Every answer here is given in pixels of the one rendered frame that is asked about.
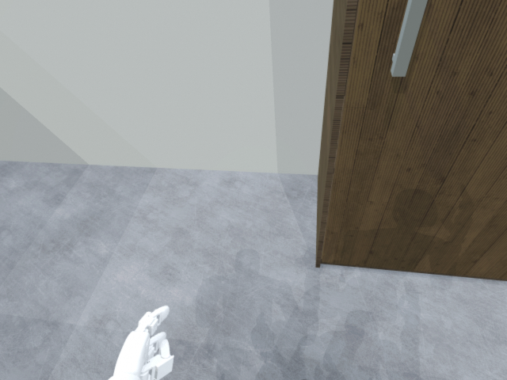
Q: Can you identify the left robot hand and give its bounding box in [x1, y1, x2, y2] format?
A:
[113, 306, 174, 380]

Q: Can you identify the handle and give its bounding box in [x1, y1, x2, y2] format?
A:
[391, 0, 428, 77]

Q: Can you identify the wardrobe door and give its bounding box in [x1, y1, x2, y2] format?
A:
[322, 0, 507, 279]

